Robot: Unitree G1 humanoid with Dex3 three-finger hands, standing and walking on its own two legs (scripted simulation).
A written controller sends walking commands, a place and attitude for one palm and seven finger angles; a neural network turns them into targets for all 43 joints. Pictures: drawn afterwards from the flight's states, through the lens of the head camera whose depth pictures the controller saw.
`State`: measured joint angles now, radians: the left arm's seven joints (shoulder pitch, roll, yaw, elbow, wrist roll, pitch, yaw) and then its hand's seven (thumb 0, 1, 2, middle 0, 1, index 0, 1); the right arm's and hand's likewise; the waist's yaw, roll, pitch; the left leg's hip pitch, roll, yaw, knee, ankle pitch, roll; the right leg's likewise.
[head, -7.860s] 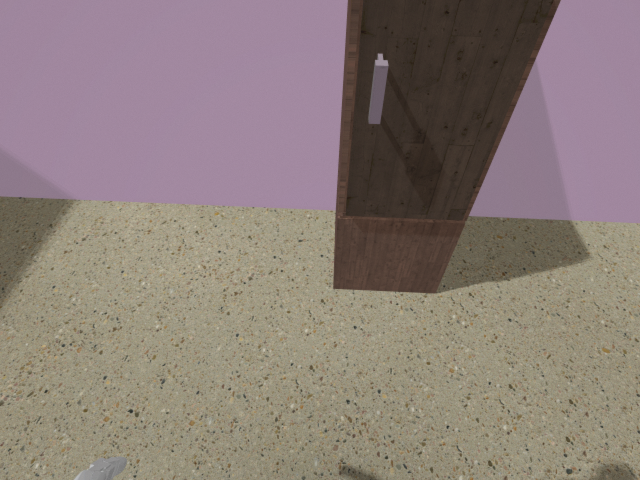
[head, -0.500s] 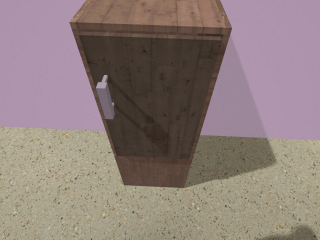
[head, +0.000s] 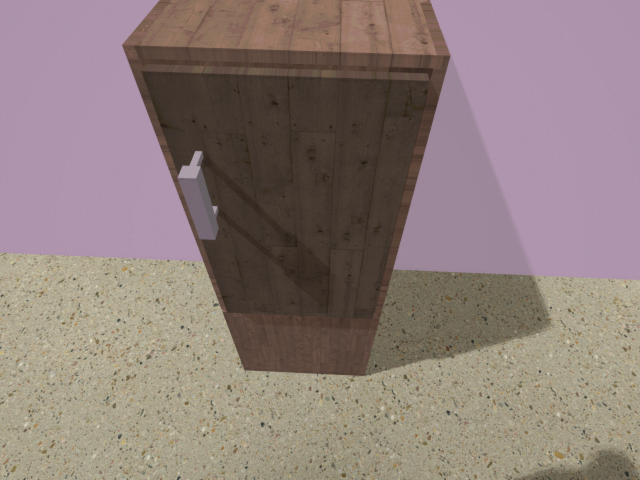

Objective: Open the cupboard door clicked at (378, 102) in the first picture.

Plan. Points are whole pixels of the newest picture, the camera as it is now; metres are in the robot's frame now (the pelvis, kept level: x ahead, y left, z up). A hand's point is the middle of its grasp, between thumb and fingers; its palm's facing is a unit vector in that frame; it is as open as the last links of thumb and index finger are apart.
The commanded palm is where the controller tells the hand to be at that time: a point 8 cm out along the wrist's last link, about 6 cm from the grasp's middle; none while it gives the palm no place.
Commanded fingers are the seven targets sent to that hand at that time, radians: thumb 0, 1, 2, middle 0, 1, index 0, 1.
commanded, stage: shuffle to correct the standing spot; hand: left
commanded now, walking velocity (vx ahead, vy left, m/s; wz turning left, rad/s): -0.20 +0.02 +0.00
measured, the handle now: (203, 195) +0.48 +0.21 +0.06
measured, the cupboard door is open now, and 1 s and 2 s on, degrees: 0 0 0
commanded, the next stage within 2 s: come to a stop and stand still in 0.08 s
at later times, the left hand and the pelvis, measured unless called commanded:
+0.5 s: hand out of the picture -0.01 +0.17 -0.18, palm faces +0.06 -0.98 -0.19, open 7.3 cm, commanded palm none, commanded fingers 0.00 0.90 0.90 -0.20 -0.30 -0.20 -0.30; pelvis -0.04 -0.01 -0.01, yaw +1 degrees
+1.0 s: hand out of the picture -0.05 +0.15 -0.18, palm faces +0.06 -0.99 -0.16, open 7.4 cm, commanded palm none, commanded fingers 0.00 0.90 0.90 -0.20 -0.30 -0.20 -0.30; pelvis -0.03 +0.00 +0.00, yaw +2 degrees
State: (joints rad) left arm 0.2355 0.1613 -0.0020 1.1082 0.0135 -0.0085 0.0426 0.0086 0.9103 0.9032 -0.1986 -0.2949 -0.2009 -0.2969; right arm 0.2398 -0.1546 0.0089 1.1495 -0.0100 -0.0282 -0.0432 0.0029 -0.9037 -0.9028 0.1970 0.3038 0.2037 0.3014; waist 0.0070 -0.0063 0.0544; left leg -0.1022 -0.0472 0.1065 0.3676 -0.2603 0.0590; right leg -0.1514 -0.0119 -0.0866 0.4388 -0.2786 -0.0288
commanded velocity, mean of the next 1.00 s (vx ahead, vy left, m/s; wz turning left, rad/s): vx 0.01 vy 0.02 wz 0.00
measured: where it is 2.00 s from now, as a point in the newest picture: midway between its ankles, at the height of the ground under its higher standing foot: outside the picture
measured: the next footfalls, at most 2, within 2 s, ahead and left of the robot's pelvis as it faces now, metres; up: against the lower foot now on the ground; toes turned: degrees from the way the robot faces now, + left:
none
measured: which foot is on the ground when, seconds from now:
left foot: down 0.00-1.00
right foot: down 0.00-1.00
